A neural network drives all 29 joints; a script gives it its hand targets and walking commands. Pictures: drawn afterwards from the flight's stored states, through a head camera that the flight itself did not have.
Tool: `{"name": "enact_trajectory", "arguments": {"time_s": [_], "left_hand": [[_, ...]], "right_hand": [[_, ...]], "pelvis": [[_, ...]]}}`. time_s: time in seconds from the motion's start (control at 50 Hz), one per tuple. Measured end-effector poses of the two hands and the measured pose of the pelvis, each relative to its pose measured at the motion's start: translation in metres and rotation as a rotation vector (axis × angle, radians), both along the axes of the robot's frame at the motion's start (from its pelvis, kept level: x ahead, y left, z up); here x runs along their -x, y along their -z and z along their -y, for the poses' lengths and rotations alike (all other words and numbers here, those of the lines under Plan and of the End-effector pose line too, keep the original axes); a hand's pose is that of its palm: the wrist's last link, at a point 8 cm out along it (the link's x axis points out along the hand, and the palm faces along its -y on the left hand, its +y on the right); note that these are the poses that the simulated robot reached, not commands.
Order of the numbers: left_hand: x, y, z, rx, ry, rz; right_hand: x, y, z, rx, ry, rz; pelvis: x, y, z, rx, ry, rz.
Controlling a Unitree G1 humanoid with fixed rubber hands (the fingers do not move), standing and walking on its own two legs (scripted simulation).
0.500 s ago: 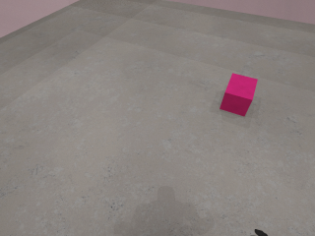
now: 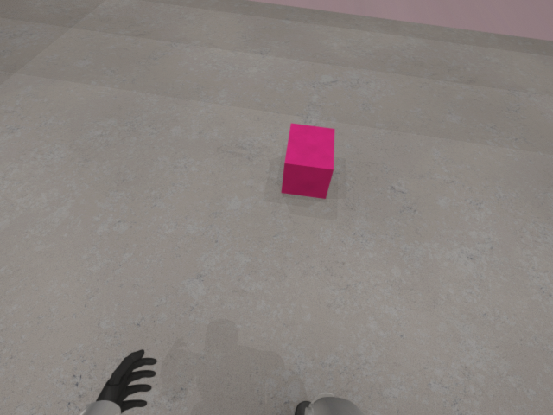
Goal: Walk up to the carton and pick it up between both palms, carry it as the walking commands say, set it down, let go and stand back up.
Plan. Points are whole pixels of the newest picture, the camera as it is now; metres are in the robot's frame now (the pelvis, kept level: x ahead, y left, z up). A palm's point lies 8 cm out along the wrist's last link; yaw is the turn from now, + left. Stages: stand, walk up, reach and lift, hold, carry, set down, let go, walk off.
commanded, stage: walk up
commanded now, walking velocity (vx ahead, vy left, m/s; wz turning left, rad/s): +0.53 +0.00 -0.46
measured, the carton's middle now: (308, 160) +1.24 -0.29 -0.65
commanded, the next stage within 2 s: none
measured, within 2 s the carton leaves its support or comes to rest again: neither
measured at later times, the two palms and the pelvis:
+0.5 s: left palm (110, 332) +0.30 +0.27 -0.12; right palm (404, 260) +0.38 -0.26 -0.07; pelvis +0.28 +0.00 +0.02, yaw -11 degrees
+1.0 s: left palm (221, 161) +0.67 +0.08 -0.09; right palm (440, 264) +0.39 -0.36 -0.12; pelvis +0.49 -0.13 +0.02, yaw -12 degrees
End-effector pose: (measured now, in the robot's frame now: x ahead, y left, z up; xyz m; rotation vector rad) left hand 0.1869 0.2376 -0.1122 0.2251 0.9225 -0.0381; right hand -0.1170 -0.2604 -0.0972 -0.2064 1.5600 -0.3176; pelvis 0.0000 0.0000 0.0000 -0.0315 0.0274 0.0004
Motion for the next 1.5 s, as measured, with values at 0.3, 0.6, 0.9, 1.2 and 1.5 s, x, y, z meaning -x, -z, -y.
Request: {"name": "enact_trajectory", "arguments": {"time_s": [0.3, 0.6, 0.9, 1.2, 1.5], "left_hand": [[0.027, -0.025, -0.004, -0.116, -0.178, -0.357], [-0.225, 0.000, -0.009, -0.051, 0.006, -0.281], [-0.484, -0.022, 0.157, -0.008, 0.233, -0.045], [-0.386, -0.039, 0.134, -0.178, -0.108, -0.417], [-0.490, 0.013, 0.128, -0.089, -0.099, -0.547]], "right_hand": [[-0.399, -0.027, 0.017, -0.077, -0.196, 0.594], [-0.416, -0.030, 0.022, 0.085, 0.033, 0.331], [-0.401, 0.001, 0.045, -0.075, 0.263, 0.020], [-0.724, 0.005, 0.154, -0.111, 0.008, 0.404], [-0.849, 0.000, 0.126, -0.015, 0.013, 0.437]], "pelvis": [[-0.155, -0.036, 0.018, -0.035, 0.119, 0.041], [-0.323, -0.033, 0.003, 0.000, 0.205, 0.028], [-0.449, -0.022, 0.097, -0.031, 0.214, 0.016], [-0.566, -0.042, 0.152, -0.063, 0.216, 0.054], [-0.687, -0.021, 0.132, -0.007, 0.238, 0.035]]}}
